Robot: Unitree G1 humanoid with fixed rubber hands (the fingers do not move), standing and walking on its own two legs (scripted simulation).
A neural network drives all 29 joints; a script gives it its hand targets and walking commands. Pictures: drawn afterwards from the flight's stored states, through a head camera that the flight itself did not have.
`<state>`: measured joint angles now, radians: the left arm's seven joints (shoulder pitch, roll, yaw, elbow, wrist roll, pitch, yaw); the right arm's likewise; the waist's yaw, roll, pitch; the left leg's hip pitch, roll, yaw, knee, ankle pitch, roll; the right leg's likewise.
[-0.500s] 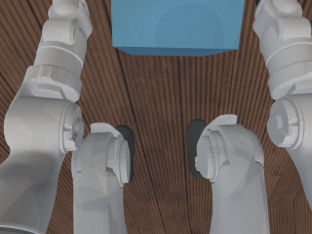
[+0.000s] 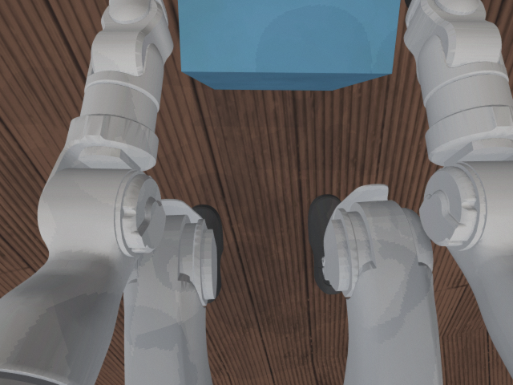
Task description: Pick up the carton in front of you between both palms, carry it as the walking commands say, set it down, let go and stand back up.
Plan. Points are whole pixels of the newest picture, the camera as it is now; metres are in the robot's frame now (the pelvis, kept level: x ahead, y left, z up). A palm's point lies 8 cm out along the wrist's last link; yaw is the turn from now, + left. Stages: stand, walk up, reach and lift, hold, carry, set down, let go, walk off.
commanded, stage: reach and lift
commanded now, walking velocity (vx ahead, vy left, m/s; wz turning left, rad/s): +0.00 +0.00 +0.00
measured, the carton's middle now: (280, 2) +0.55 -0.04 -0.24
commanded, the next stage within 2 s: none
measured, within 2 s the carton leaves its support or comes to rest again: leaves its support in 0.08 s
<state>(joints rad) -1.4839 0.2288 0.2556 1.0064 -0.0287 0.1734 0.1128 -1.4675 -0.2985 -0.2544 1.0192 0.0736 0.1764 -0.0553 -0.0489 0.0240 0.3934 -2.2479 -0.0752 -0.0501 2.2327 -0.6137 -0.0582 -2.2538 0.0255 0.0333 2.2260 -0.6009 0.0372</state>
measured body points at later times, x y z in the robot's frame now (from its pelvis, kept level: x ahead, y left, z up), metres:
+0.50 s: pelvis -0.02 +0.00 +0.10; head +0.26 -0.01 +0.45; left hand +0.52 +0.11 +0.02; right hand +0.50 -0.19 +0.02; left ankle +0.10 +0.13 -0.33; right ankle +0.11 -0.13 -0.33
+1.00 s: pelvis +0.02 +0.00 +0.22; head +0.22 -0.01 +0.62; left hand +0.48 +0.13 +0.17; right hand +0.47 -0.18 +0.17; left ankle +0.10 +0.13 -0.33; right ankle +0.11 -0.13 -0.33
